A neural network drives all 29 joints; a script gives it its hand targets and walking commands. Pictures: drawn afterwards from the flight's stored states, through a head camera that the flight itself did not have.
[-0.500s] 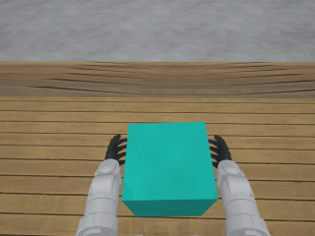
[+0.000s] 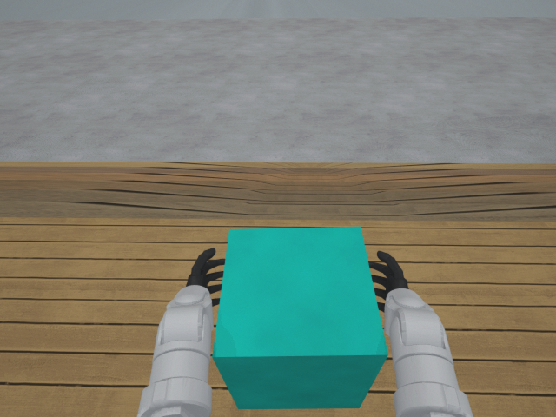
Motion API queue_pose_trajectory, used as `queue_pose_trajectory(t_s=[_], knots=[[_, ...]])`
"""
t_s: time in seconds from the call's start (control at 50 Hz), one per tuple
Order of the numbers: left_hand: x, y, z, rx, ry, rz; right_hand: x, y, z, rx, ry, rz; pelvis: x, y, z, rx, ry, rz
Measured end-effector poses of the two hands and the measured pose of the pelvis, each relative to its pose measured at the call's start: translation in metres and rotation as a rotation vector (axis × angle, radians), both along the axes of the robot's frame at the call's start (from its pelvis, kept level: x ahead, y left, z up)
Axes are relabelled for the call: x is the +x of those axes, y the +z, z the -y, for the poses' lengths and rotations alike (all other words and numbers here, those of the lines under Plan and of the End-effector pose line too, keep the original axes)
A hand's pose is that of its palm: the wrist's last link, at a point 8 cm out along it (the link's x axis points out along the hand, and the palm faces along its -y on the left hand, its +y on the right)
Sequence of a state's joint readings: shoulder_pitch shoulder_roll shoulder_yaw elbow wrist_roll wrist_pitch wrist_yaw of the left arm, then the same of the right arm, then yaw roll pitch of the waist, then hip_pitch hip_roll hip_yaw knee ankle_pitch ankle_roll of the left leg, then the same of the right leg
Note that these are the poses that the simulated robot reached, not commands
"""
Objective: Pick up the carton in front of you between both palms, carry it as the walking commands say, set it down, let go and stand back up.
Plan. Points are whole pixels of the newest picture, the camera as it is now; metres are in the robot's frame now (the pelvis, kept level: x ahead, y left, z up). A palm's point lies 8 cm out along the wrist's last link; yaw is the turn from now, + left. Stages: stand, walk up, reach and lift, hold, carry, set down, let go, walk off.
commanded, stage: reach and lift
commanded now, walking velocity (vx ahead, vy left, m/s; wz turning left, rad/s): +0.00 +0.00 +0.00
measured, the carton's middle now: (296, 322) +0.30 +0.00 -0.04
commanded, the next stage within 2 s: hold in 0.78 s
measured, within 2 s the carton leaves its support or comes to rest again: neither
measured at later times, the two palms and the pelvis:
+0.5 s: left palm (199, 285) +0.31 +0.15 +0.04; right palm (396, 289) +0.31 -0.15 +0.04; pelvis +0.02 +0.00 +0.01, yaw +0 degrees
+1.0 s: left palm (194, 284) +0.30 +0.15 +0.06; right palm (400, 288) +0.30 -0.15 +0.06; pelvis +0.02 +0.00 +0.01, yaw +0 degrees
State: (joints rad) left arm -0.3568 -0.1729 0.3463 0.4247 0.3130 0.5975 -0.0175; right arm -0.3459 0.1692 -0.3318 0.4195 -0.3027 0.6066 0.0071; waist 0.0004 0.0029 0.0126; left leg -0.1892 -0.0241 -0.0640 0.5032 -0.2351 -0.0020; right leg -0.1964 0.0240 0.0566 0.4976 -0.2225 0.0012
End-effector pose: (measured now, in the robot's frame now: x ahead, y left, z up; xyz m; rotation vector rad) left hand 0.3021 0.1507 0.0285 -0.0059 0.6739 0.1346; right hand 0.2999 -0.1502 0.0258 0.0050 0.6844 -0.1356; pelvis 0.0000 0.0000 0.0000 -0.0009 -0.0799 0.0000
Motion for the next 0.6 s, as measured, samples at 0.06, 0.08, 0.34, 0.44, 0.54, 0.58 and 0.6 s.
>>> queue_pose_trajectory(t_s=[0.06, 0.08, 0.34, 0.44, 0.54, 0.58, 0.6], knots=[[0.001, 0.001, 0.000, 0.001, 0.000, 0.006, 0.001, 0.001, 0.000, -0.001, 0.001, 0.006, -0.002, 0.000, -0.001, 0.000, 0.001, 0.003], [0.002, 0.002, -0.001, 0.000, 0.000, 0.008, 0.002, 0.002, -0.001, -0.001, 0.002, 0.008, -0.002, 0.000, -0.001, 0.000, 0.001, 0.003], [0.008, 0.008, 0.000, 0.011, -0.012, 0.013, 0.007, 0.008, 0.000, -0.012, 0.007, 0.012, 0.009, 0.005, -0.001, -0.001, -0.001, 0.007], [0.010, 0.011, 0.001, 0.021, -0.019, 0.012, 0.009, 0.010, 0.000, -0.021, 0.014, 0.011, 0.015, 0.007, -0.001, -0.001, -0.002, 0.009], [0.010, 0.013, 0.000, 0.026, -0.023, 0.010, 0.009, 0.012, 0.000, -0.027, 0.020, 0.009, 0.019, 0.008, 0.000, -0.001, -0.001, 0.012], [0.010, 0.014, 0.000, 0.028, -0.024, 0.009, 0.009, 0.013, 0.000, -0.028, 0.022, 0.008, 0.020, 0.008, 0.000, -0.001, -0.001, 0.014], [0.010, 0.014, 0.000, 0.029, -0.024, 0.009, 0.009, 0.013, 0.000, -0.029, 0.022, 0.008, 0.020, 0.008, 0.000, -0.001, -0.001, 0.015]])
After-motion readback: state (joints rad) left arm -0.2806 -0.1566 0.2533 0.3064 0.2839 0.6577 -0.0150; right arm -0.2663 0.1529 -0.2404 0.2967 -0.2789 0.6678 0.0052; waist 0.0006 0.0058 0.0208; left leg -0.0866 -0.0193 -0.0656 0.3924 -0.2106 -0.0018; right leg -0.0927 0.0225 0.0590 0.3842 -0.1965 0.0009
